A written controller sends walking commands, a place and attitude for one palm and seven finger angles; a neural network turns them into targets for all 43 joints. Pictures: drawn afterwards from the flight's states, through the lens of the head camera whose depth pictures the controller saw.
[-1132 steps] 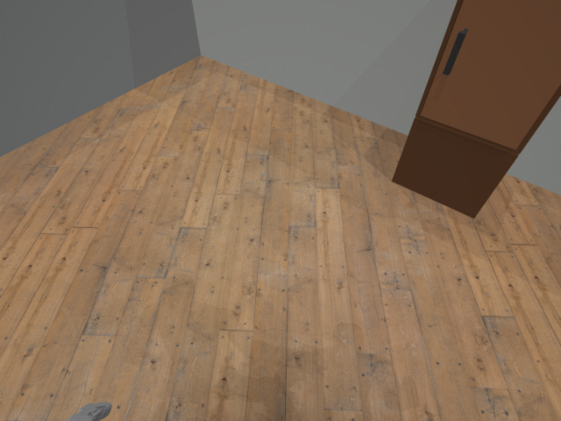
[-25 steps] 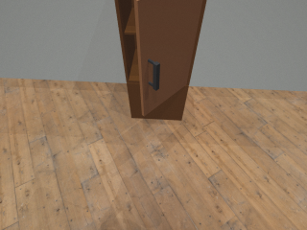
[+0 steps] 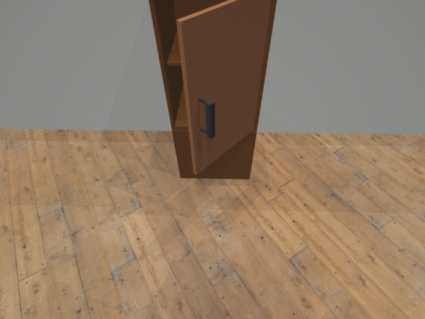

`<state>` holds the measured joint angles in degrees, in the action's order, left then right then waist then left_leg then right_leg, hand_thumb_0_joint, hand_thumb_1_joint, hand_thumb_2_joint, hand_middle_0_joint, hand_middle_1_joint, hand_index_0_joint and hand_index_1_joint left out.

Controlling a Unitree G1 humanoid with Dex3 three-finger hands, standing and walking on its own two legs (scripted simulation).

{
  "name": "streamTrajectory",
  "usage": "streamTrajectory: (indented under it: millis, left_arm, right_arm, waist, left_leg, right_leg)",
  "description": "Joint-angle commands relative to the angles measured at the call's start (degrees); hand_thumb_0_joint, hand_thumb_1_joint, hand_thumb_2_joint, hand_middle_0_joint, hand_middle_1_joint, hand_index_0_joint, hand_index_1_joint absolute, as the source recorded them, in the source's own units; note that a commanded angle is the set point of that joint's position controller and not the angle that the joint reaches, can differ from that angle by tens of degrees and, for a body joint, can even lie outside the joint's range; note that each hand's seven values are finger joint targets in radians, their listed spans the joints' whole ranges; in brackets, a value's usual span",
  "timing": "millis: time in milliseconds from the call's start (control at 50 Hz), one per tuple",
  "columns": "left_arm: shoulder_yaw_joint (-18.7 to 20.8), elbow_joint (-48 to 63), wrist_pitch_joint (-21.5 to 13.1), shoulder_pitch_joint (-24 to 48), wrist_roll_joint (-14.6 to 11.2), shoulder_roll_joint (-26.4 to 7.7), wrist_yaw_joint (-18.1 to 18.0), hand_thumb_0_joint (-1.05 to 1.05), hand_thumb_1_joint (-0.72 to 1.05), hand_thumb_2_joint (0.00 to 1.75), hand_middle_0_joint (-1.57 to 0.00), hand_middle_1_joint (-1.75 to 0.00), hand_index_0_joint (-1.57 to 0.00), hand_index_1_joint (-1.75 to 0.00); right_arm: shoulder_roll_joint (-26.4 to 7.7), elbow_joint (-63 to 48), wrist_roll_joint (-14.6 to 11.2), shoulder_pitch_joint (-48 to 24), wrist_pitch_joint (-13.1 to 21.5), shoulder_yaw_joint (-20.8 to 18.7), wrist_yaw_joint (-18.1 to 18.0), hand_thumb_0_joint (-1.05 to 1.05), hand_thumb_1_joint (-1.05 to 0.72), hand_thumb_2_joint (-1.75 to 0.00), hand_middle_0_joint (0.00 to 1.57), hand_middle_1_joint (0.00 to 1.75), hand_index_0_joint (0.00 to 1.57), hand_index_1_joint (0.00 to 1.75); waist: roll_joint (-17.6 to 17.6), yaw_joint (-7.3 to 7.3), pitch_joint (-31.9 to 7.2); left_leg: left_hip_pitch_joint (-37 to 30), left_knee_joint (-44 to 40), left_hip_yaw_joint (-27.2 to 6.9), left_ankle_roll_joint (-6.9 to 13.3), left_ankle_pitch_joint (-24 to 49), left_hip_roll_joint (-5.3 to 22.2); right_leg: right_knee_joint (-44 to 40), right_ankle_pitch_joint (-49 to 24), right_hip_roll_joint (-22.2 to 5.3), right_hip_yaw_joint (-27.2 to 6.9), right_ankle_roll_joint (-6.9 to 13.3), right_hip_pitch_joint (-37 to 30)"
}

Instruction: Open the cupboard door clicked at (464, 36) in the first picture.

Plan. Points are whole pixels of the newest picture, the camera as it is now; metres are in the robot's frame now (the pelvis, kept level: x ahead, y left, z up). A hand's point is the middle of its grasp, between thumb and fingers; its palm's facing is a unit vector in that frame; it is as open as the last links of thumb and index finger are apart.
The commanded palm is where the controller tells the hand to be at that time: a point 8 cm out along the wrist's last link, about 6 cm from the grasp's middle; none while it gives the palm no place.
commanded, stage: let the arm hang, fingers relaxed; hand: left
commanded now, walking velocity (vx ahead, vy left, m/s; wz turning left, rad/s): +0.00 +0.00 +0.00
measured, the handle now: (206, 117) +0.72 +0.06 -0.07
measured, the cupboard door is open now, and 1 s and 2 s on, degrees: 48 48 48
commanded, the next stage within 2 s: look to check the result in 0.08 s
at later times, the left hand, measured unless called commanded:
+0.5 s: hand out of the picture +0.04 +0.21 -0.16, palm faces -0.01 -0.95 -0.31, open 7.4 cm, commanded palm none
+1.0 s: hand out of the picture +0.09 +0.20 -0.17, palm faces -0.05 -0.95 -0.30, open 7.4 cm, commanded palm none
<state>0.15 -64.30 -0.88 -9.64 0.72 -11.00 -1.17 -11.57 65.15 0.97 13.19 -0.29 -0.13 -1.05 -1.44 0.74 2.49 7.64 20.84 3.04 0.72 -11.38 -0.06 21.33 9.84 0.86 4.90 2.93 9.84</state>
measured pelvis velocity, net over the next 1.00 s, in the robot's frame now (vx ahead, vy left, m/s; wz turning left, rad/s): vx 0.02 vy -0.02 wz -0.07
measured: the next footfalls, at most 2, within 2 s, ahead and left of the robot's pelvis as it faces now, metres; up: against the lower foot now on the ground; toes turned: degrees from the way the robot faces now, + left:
left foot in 1.60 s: +0.10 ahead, +0.11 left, +0.00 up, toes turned -22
right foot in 1.82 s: +0.00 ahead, -0.17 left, +0.00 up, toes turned -32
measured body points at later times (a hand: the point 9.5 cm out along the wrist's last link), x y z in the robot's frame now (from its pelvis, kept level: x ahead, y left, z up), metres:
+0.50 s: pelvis +0.01 -0.01 +0.00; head +0.04 -0.03 +0.45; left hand +0.04 +0.26 -0.14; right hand +0.03 -0.27 -0.16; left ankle +0.00 +0.11 -0.75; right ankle +0.02 -0.08 -0.75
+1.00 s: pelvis +0.02 -0.02 +0.00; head +0.05 -0.03 +0.45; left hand +0.09 +0.25 -0.14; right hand +0.05 -0.28 -0.16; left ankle +0.00 +0.11 -0.75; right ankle +0.02 -0.08 -0.75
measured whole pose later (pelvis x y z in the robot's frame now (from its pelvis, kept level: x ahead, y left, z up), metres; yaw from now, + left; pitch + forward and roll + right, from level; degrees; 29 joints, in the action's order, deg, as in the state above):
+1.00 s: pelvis +0.02 -0.02 +0.00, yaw -4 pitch -1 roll +0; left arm 1.9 -62.8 1.0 -9.3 0.9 -13.5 -1.4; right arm -13.9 62.1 0.7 10.5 -1.7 -1.3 -2.0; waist -2.0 0.1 3.5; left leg 7.8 24.1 5.7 -1.3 -15.4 3.6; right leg 21.9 11.3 4.5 2.3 4.5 10.1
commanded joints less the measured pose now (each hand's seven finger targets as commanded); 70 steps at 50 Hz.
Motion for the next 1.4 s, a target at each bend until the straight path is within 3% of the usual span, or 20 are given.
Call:
streamTrajectory:
  millis: [0, 260, 600, 780, 820, 860, 1000, 1060, 1100, 1120, 1140, 1160, 1200, 1240, 1260, 1280, 1300, 1320, 1340, 1380]
  left_arm:
    - [2.0, 1.3, -0.6, -2.0, -0.1, -9.6, -0.5, 0.00, 0.90, 0.90, -0.20, -0.30, -0.20, -0.30]
    - [2.2, 1.0, -0.9, -0.9, -0.2, -11.6, -0.4, 0.00, 0.90, 0.90, -0.20, -0.30, -0.20, -0.30]
    - [2.4, 0.7, -1.1, 0.5, -0.3, -13.7, -0.5, 0.00, 0.90, 0.90, -0.20, -0.30, -0.20, -0.30]
    - [2.6, 1.3, -1.1, 1.7, -0.2, -14.3, -0.5, 0.00, 0.90, 0.90, -0.20, -0.30, -0.20, -0.30]
    - [2.8, 1.6, -0.8, 1.7, -0.2, -13.9, -0.6, 0.00, 0.90, 0.90, -0.20, -0.30, -0.20, -0.30]
    - [2.5, 1.7, 0.3, -0.3, -0.2, -10.3, -0.9, 0.00, 0.90, 0.90, -0.20, -0.30, -0.20, -0.30]
    - [4.8, 6.3, 2.3, -1.0, 0.4, -12.0, -0.3, 0.00, 0.90, 0.90, -0.20, -0.30, -0.20, -0.30]
    - [4.9, 8.8, 2.8, 0.4, 0.5, -10.6, 0.3, 0.00, 0.90, 0.90, -0.20, -0.30, -0.20, -0.30]
    - [5.0, 10.7, 3.3, 1.3, 0.4, -8.4, 1.0, 0.00, 0.90, 0.90, -0.20, -0.30, -0.20, -0.30]
    - [5.2, 11.6, 3.7, 1.9, 0.5, -8.0, 1.3, 0.00, 0.90, 0.90, -0.20, -0.30, -0.20, -0.30]
    - [5.5, 12.2, 4.0, 2.0, 0.6, -8.0, 1.4, 0.00, 0.90, 0.90, -0.20, -0.30, -0.20, -0.30]
    - [5.7, 12.7, 3.9, 1.7, 0.6, -7.1, 1.6, 0.00, 0.90, 0.90, -0.20, -0.30, -0.20, -0.30]
    - [5.4, 13.1, 3.7, 0.1, 0.5, -5.5, 2.0, 0.00, 0.90, 0.90, -0.20, -0.30, -0.20, -0.30]
    - [5.7, 12.5, 3.4, -3.3, 0.6, -5.7, 2.2, 0.00, 0.90, 0.90, -0.20, -0.30, -0.20, -0.30]
    - [6.3, 11.6, 3.2, -6.3, 0.7, -7.0, 2.0, 0.00, 0.90, 0.90, -0.20, -0.30, -0.20, -0.30]
    - [7.3, 11.4, 2.6, -8.6, 1.2, -12.1, 1.3, 0.00, 0.90, 0.90, -0.20, -0.30, -0.20, -0.30]
    - [7.9, 11.0, 2.3, -10.6, 0.7, -16.3, 0.7, 0.00, 0.90, 0.90, -0.20, -0.30, -0.20, -0.30]
    - [7.8, 11.9, 2.7, -9.4, 0.6, -17.8, 0.5, 0.00, 0.90, 0.90, -0.20, -0.30, -0.20, -0.30]
    - [8.0, 12.8, 2.7, -5.9, 1.0, -14.6, -0.3, 0.00, 0.90, 0.90, -0.20, -0.30, -0.20, -0.30]
    - [7.4, 14.1, 2.4, -2.8, 1.1, -12.7, -0.6, 0.00, 0.90, 0.90, -0.20, -0.30, -0.20, -0.30]
  right_arm:
    - [-7.1, -1.5, 0.3, 2.1, 0.9, -1.1, -0.5, 0.00, -0.90, -0.90, 0.20, 0.30, 0.20, 0.30]
    - [-9.2, -1.6, 0.2, 0.6, 0.6, -1.3, -0.5, 0.00, -0.90, -0.90, 0.20, 0.30, 0.20, 0.30]
    - [-11.3, -1.7, 0.1, -0.8, 0.6, -1.4, -0.6, 0.00, -0.90, -0.90, 0.20, 0.30, 0.20, 0.30]
    - [-11.8, -2.1, 0.1, -1.3, 0.7, -1.5, -0.5, 0.00, -0.90, -0.90, 0.20, 0.30, 0.20, 0.30]
    - [-11.3, -2.2, 0.2, -0.5, 0.5, -1.6, -0.7, 0.00, -0.90, -0.90, 0.20, 0.30, 0.20, 0.30]
    - [-7.0, -2.1, 0.1, 2.1, -0.2, -1.2, -1.0, 0.00, -0.90, -0.90, 0.20, 0.30, 0.20, 0.30]
    - [-7.7, -6.4, -0.1, 3.8, -1.5, -3.3, -1.9, 0.00, -0.90, -0.90, 0.20, 0.30, 0.20, 0.30]
    - [-8.5, -7.6, 0.2, 4.4, -1.2, -3.8, -2.0, 0.00, -0.90, -0.90, 0.20, 0.30, 0.20, 0.30]
    - [-11.1, -8.4, 0.9, 4.5, -0.7, -4.6, -2.2, 0.00, -0.90, -0.90, 0.20, 0.30, 0.20, 0.30]
    - [-11.4, -9.0, 1.0, 4.1, -0.2, -4.7, -2.3, 0.00, -0.90, -0.90, 0.20, 0.30, 0.20, 0.30]
    - [-10.9, -9.5, 1.1, 3.8, 0.1, -4.5, -2.5, 0.00, -0.90, -0.90, 0.20, 0.30, 0.20, 0.30]
    - [-10.9, -10.2, 1.3, 2.4, 0.5, -4.7, -2.6, 0.00, -0.90, -0.90, 0.20, 0.30, 0.20, 0.30]
    - [-11.6, -10.7, 1.6, 0.4, 0.7, -4.9, -2.4, 0.00, -0.90, -0.90, 0.20, 0.30, 0.20, 0.30]
    - [-12.0, -10.8, 1.3, 0.0, 0.3, -5.2, -2.1, 0.00, -0.90, -0.90, 0.20, 0.30, 0.20, 0.30]
    - [-12.0, -11.4, 0.8, -1.2, 0.0, -5.5, -2.0, 0.00, -0.90, -0.90, 0.20, 0.30, 0.20, 0.30]
    - [-8.9, -13.1, 0.1, -1.4, -0.5, -5.4, -1.7, 0.00, -0.90, -0.90, 0.20, 0.30, 0.20, 0.30]
    - [-6.6, -15.2, -0.5, -3.6, -1.1, -4.9, -1.3, 0.00, -0.90, -0.90, 0.20, 0.30, 0.20, 0.30]
    - [-6.4, -15.7, -0.6, -3.5, -1.5, -4.8, -0.9, 0.00, -0.90, -0.90, 0.20, 0.30, 0.20, 0.30]
    - [-6.1, -15.9, -0.4, -5.0, -1.4, -5.1, -1.1, 0.00, -0.90, -0.90, 0.20, 0.30, 0.20, 0.30]
    - [-5.9, -15.8, -0.4, -4.6, -1.0, -4.7, -1.2, 0.00, -0.90, -0.90, 0.20, 0.30, 0.20, 0.30]
  waist:
    - [-0.2, -0.64, 0.3]
    - [1.7, -0.26, -0.6]
    - [1.3, -0.35, -2.1]
    - [1.1, -0.34, -2.1]
    - [2.0, -0.12, -3.0]
    - [2.6, 0.18, -3.1]
    - [4.1, 0.76, -2.2]
    - [-1.1, 1.19, -0.8]
    - [-9.7, 0.91, 0.8]
    - [-11.3, 0.62, 0.9]
    - [-8.5, -0.03, 0.3]
    - [-5.8, -0.92, -0.4]
    - [-7.2, -1.67, -1.5]
    - [-5.0, -2.56, -2.2]
    - [-2.0, -4.07, -1.7]
    - [12.6, -4.54, -1.3]
    - [19.7, -6.15, -1.3]
    - [13.1, -5.25, -1.0]
    - [12.3, -3.64, -1.9]
    - [12.1, -1.88, -4.8]
  left_leg:
    - [2.6, -4.7, -6.3, 1.0, 4.6, 6.3]
    - [0.2, -4.4, -5.7, 0.9, 4.1, 6.3]
    - [-1.1, -4.4, -5.3, 0.6, 6.6, 6.7]
    - [-1.1, -4.6, -5.3, 0.5, 6.3, 6.7]
    - [-1.8, -3.2, -4.0, 0.2, 7.4, 7.2]
    - [-1.3, -0.7, -1.8, -0.5, 6.7, 7.2]
    - [0.8, 6.9, 1.4, -0.6, -0.7, 7.3]
    - [-1.3, 2.6, -1.7, 1.0, -0.9, 11.1]
    - [-0.5, -4.6, -9.4, 6.0, 1.1, 20.5]
    - [-0.1, -6.9, -11.5, 9.3, 7.0, 25.0]
    - [-0.8, -6.0, -10.9, 10.7, 11.0, 26.2]
    - [-0.7, -3.7, -8.9, 10.7, 17.0, 25.7]
    - [-0.2, 0.6, -1.9, 7.8, 23.5, 22.9]
    - [2.4, 6.7, 2.7, 4.3, 19.8, 19.7]
    - [6.9, 12.9, 5.1, 1.7, 12.3, 16.8]
    - [16.2, 25.0, 9.4, -2.3, -5.1, 8.7]
    - [21.9, 38.1, 5.4, -3.7, -26.7, 2.7]
    - [21.9, 43.5, -0.8, -3.0, -26.2, 3.9]
    - [24.2, 45.6, -3.1, -2.8, -21.9, 4.3]
    - [22.0, 42.7, -4.1, -3.3, -18.4, 4.7]
  right_leg:
    - [-5.3, -1.9, -7.9, -7.9, 0.4, -1.4]
    - [-7.3, -2.1, -8.1, -8.9, 0.3, -1.8]
    - [-7.0, -9.3, -8.5, -9.0, -0.3, -4.4]
    - [-7.5, -8.8, -8.5, -9.3, -0.7, -4.7]
    - [-6.2, -13.8, -8.3, -10.1, -0.8, -4.7]
    - [-4.1, -17.6, -8.6, -10.9, -1.1, -3.7]
    - [-1.2, -16.7, -9.2, -17.2, 2.1, 2.1]
    - [3.9, -9.7, -4.8, -14.9, 1.0, 9.4]
    - [18.8, 2.4, 0.4, -8.4, -1.0, 14.5]
    - [29.9, 17.2, 0.7, -6.1, -1.8, 17.1]
    - [36.0, 20.4, -0.7, -7.5, -2.0, 18.8]
    - [35.8, 20.6, -2.2, -8.1, -2.1, 18.4]
    - [28.5, 19.3, -3.0, -4.8, -2.0, 12.9]
    - [18.5, 11.1, -1.7, -1.6, -1.9, 5.9]
    - [10.6, 1.3, -1.8, -2.8, -1.3, 0.8]
    - [0.8, -12.5, -11.4, -20.1, 2.8, -4.2]
    - [-4.6, -22.8, -21.8, -34.0, 10.2, -3.2]
    - [-4.2, -9.6, -21.4, -34.1, 12.8, 1.1]
    - [-2.7, -10.2, -17.9, -33.9, 12.1, -0.2]
    - [0.1, -16.1, -15.1, -29.2, 10.4, 0.0]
